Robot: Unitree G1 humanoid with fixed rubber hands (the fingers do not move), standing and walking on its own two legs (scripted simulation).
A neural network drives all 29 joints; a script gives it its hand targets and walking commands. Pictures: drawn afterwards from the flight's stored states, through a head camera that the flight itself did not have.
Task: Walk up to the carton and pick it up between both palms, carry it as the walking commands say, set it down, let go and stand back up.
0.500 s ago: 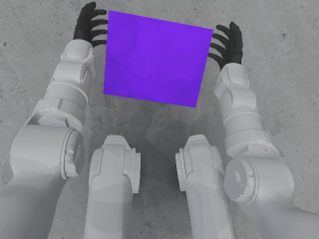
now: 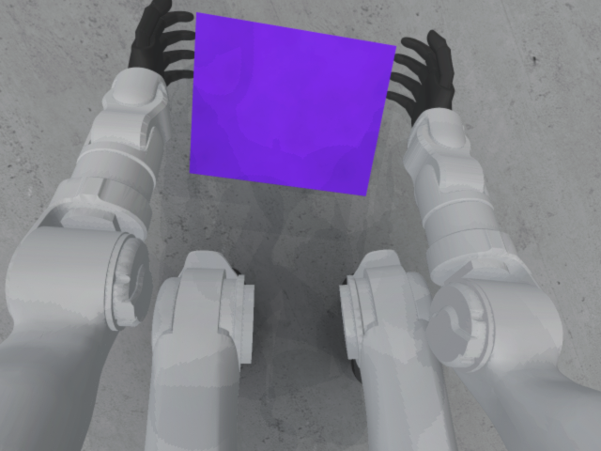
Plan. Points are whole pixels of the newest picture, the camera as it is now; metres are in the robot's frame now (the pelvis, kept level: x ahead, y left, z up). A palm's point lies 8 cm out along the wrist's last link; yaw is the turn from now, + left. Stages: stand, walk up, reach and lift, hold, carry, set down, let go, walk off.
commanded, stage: set down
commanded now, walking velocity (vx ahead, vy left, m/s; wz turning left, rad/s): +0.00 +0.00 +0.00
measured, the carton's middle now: (288, 110) +0.50 +0.03 -0.27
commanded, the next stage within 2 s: none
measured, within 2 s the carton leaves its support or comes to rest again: rests again in 1.24 s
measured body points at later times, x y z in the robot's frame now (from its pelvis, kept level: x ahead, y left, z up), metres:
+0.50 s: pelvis +0.00 +0.00 +0.00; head +0.35 +0.03 +0.28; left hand +0.53 +0.18 -0.18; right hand +0.51 -0.14 -0.17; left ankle +0.11 +0.13 -0.34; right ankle +0.11 -0.13 -0.34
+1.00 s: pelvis +0.01 +0.01 +0.00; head +0.36 +0.03 +0.27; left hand +0.54 +0.18 -0.19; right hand +0.52 -0.14 -0.18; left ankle +0.11 +0.13 -0.34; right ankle +0.11 -0.13 -0.34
